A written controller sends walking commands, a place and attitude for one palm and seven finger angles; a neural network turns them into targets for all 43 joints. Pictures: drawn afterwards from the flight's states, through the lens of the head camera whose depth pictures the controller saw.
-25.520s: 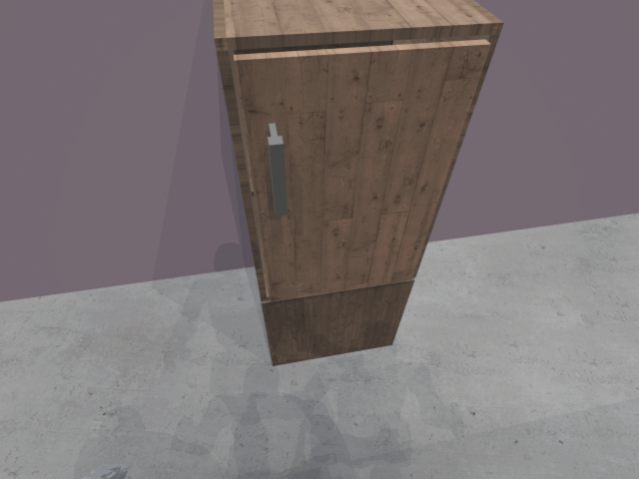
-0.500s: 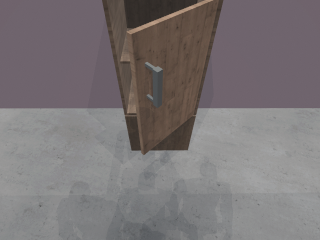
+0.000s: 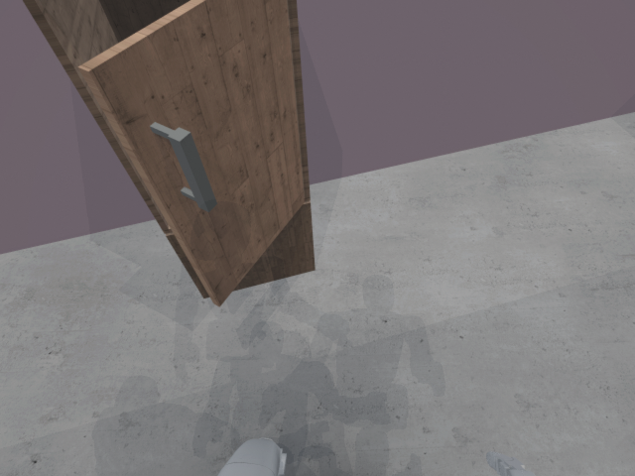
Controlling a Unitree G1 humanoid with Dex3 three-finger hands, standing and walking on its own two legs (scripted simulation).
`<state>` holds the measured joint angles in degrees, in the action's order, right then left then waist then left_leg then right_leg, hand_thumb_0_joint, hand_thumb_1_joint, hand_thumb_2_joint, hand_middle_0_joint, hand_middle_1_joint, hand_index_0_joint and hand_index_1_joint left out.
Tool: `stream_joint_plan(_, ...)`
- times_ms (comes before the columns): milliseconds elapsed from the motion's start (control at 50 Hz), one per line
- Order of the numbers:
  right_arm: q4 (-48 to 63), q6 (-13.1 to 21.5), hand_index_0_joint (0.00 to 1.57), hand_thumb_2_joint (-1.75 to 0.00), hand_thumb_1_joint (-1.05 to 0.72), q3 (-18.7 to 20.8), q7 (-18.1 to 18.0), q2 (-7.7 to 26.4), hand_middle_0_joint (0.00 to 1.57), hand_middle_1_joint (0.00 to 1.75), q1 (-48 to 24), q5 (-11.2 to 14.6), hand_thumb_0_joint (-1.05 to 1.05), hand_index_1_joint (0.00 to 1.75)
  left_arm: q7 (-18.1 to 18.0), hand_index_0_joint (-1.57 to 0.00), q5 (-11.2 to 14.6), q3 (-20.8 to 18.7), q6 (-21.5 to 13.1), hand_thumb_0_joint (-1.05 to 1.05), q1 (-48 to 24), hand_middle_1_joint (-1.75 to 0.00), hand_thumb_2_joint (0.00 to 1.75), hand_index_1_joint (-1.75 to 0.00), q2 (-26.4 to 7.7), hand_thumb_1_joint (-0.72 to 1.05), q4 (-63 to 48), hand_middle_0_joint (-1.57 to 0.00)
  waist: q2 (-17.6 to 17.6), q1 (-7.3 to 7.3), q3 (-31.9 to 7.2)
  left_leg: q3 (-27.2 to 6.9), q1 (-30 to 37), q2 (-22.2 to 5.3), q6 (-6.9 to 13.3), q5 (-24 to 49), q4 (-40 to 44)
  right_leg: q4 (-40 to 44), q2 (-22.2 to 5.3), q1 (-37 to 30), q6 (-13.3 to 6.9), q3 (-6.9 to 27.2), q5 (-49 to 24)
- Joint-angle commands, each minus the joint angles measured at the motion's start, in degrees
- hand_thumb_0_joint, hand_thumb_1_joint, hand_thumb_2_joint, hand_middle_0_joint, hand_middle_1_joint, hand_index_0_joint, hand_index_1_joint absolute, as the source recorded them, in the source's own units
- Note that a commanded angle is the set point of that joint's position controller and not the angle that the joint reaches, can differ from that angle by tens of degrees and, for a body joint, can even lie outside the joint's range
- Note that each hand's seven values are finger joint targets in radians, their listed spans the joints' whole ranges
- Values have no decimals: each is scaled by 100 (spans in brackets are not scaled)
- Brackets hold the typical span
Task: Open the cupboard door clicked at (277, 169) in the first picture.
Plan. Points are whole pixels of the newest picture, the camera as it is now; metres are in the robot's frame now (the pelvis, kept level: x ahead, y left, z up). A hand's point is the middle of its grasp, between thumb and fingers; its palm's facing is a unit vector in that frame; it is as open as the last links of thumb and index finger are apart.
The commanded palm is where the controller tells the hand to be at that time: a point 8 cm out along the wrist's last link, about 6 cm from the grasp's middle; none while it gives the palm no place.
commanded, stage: walk to a spot facing it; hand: left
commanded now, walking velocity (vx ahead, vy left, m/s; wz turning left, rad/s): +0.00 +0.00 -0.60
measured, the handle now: (184, 168) +0.49 +0.25 +0.07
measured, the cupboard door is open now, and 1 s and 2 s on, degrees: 43 43 43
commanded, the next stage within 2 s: none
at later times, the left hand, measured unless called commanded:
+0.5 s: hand (168, 441) +0.17 +0.25 -0.17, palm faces -0.26 -0.94 -0.23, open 7.4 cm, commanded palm none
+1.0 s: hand (243, 400) +0.23 +0.15 -0.19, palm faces -0.60 -0.78 -0.19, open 7.4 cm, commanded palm none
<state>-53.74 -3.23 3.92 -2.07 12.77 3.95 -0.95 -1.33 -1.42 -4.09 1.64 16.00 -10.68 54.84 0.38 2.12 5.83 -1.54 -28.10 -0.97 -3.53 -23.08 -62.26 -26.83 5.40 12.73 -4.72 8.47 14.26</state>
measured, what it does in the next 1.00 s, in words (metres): steps on the spot, turning right: left foot, then right foot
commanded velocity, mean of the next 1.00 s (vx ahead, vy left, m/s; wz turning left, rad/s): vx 0.02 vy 0.00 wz -0.60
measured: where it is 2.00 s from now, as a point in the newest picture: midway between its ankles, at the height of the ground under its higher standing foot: (397, 473)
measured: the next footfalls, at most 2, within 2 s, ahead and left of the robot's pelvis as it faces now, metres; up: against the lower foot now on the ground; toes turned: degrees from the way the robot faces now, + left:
left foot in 0.28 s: +0.08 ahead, +0.16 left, +0.00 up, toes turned -13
right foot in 0.66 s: +0.01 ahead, -0.10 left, +0.00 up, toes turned -27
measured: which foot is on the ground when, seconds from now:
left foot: up 0.00-0.26, down 0.28-0.64, up 0.66-0.90, down 0.92-1.00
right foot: down 0.00-0.26, up 0.28-0.64, down 0.66-0.92, up 0.94-1.00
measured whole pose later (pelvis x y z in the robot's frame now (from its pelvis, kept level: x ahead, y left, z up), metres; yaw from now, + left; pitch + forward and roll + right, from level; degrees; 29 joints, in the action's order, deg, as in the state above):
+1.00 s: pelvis +0.03 +0.06 -0.02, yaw -37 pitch +0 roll -1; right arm -51.3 0.2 1.3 -1.7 11.2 14.8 -2.1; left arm 1.3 -1.5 -4.0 4.6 8.0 -14.0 51.1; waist 2.5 -1.4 5.0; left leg 5.0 -18.8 -4.3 0.2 -17.3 -35.9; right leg -55.4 1.8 26.5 1.7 3.0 27.3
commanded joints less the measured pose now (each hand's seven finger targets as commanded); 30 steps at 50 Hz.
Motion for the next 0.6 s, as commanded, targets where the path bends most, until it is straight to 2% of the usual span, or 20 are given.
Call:
stream_joint_plan(0, 584, 131, 20, -90, -90, 67, -9, 399, 20, 30, -280, 33, 0, 30, -44, -20, -2, -311, -89, 0, 551, -30, 90, -30, -1154, 90, -356, -20, 686, 114, -702, -109, -658, -28, -47, -20, 176, 471, -1543, -1180, -533, 1771, -2998)
stream_joint_plan(60, 727, 180, 20, -90, -90, 54, -2, 378, 20, 30, -396, 62, 0, 30, -50, -20, -39, -328, -85, 0, 531, -30, 90, -30, -1196, 90, -436, -20, 761, 131, -753, -129, -474, 38, -28, -184, 639, 379, -1542, -1150, -659, 2027, -3097)
stream_joint_plan(120, 803, 226, 20, -90, -90, 39, -6, 356, 20, 30, -414, 98, 0, 30, -45, -20, -40, -362, -63, 0, 468, -30, 90, -30, -1275, 90, -519, -20, 825, 147, -859, -114, -134, 183, 38, -230, 1237, 257, -1441, -1060, -673, 2202, -3308)
stream_joint_plan(160, 801, 269, 20, -90, -90, 38, -16, 359, 20, 30, -181, 129, 0, 30, -61, -20, -58, -372, -49, 0, 256, -30, 90, -30, -1286, 90, -567, -20, 816, -4, -924, -161, 330, 197, 69, -146, 1960, 81, -1390, -818, -580, 2287, -3379)
stream_joint_plan(180, 749, 292, 20, -90, -90, 32, -28, 375, 20, 30, 63, 137, 0, 30, -55, -20, -28, -361, -39, 0, 110, -30, 90, -30, -1296, 90, -620, -20, 751, -116, -1002, -144, 745, 252, 100, 152, 2582, -74, -1243, -699, -440, 2163, -3440)
stream_joint_plan(200, 656, 315, 20, -90, -90, 35, -48, 432, 20, 30, 386, 147, 0, 30, -46, -20, 8, -348, -28, 0, -33, -30, 90, -30, -1274, 90, -653, -20, 655, -281, -1083, -142, 1506, 217, 116, 731, 3299, -238, -1087, -200, -214, 2034, -2990)
stream_joint_plan(220, 585, 370, 20, -90, -90, 72, -88, 668, 20, 30, 693, 113, 0, 30, -32, -20, 58, -305, -26, 0, -97, -30, 90, -30, -1089, 90, -723, -20, 196, -403, -1183, -546, 2594, -306, 278, 1148, 4036, -597, -677, 711, 72, 1651, -1922)
stream_joint_plan(240, 624, 426, 20, -90, -90, 164, -110, 1242, 20, 30, 850, 4, 0, 30, 45, -20, 123, -239, -28, 0, 134, -30, 90, -30, -766, 90, -811, -20, -1379, -344, -1322, -2170, 3367, -1938, 898, 1727, 4499, -1603, 87, 1864, 430, 646, 902)
stream_joint_plan(260, 753, 383, 20, -90, -90, 167, -112, 1397, 20, 30, 984, -5, 0, 30, 90, -20, 68, -223, -79, 0, 12, -30, 90, -30, -863, 90, -929, -20, -1489, -337, -1069, -2758, 2863, -2830, 1528, 2394, 4469, -2748, -136, 2036, 670, -174, 2319)
stream_joint_plan(280, 804, 375, 20, -90, -90, 135, -113, 1363, 20, 30, 998, -93, 0, 30, 155, -20, -4, -243, -72, 0, -145, -30, 90, -30, -936, 90, -992, -20, -779, -405, -766, -2704, 2238, -2829, 1765, 2316, 4525, -3570, -308, 2170, 742, -314, 2209)
stream_joint_plan(300, 714, 393, 20, -90, -90, 63, -110, 1143, 20, 30, 976, -129, 0, 30, 171, -20, -69, -273, -41, 0, -348, -30, 90, -30, -905, 90, -861, -20, -1041, -308, -554, -2118, 2042, -2252, 1486, 3071, 4386, -3959, -395, 2211, 778, -282, 1839)
stream_joint_plan(320, 762, 386, 20, -90, -90, 5, -107, 1002, 20, 30, 830, -111, 0, 30, 207, -20, -29, -267, -17, 0, -315, -30, 90, -30, -879, 90, -838, -20, -1318, -206, -533, -1445, 1937, -1975, 1325, 3462, 4247, -4225, -521, 2171, 806, -365, 1568)
stream_joint_plan(360, 811, 394, 20, -90, -90, -26, -114, 898, 20, 30, 734, -90, 0, 30, 294, -20, 18, -206, 31, 0, -360, -30, 90, -30, -751, 90, -822, -20, -1189, -143, -751, -568, 2188, -1590, 1163, 4025, 4019, -4007, -627, 2078, 851, -679, 1267)
stream_joint_plan(380, 763, 402, 20, -90, -90, 1, -114, 930, 20, 30, 897, -88, 0, 30, 316, -20, 18, -169, 55, 0, -401, -30, 90, -30, -735, 90, -831, -20, -1103, -198, -889, -357, 2352, -1510, 1111, 4193, 3963, -3798, -611, 1998, 859, -806, 1188)
stream_joint_plan(420, 631, 398, 20, -90, -90, 23, -102, 1007, 20, 30, 1141, -76, 0, 30, 352, -20, 24, -126, 76, 0, -581, -30, 90, -30, -668, 90, -854, -20, -1166, -278, -950, -73, 2391, -1486, 1041, 4062, 3950, -3197, -660, 1771, 856, -1000, 1073)
stream_joint_plan(440, 598, 389, 20, -90, -90, 30, -84, 990, 20, 30, 1213, -81, 0, 30, 363, -20, 29, -104, 80, 0, -710, -30, 90, -30, -643, 90, -879, -20, -1173, -312, -831, 23, 2258, -1499, 1028, 3904, 3969, -2831, -682, 1603, 829, -1062, 1031)
stream_joint_plan(460, 570, 378, 20, -90, -90, 37, -71, 1020, 20, 30, 1273, -93, 0, 30, 372, -20, 19, -91, 72, 0, -817, -30, 90, -30, -642, 90, -915, -20, -1168, -363, -721, 58, 2177, -1547, 1016, 3837, 3970, -2533, -652, 1479, 799, -1165, 1043)
stream_joint_plan(520, 520, 358, 20, -90, -90, 92, -25, 1164, 20, 30, 1330, -102, 0, 30, 380, -20, 24, -67, 64, 0, -931, -30, 90, -30, -677, 90, -929, -20, -1305, -387, -635, 111, 1904, -1750, 1023, 3399, 3943, -1841, -611, 982, 660, -1302, 1098)
stream_joint_plan(560, 515, 339, 20, -90, -90, 107, 4, 1195, 20, 30, 1308, -87, 0, 30, 367, -20, 24, -71, 19, 0, -721, -30, 90, -30, -750, 90, -880, -20, -1090, -246, -697, 244, 1751, -1686, 822, 3269, 3525, -892, -527, 323, 539, -1355, 550)
stream_joint_plan(580, 521, 327, 20, -90, -90, 120, 18, 1207, 20, 30, 1239, -57, 0, 30, 349, -20, 26, -103, -1, 0, -444, -30, 90, -30, -848, 90, -776, -20, -949, -87, -781, 415, 1435, -1574, 608, 2893, 3132, -221, -537, -319, 453, -1361, -101)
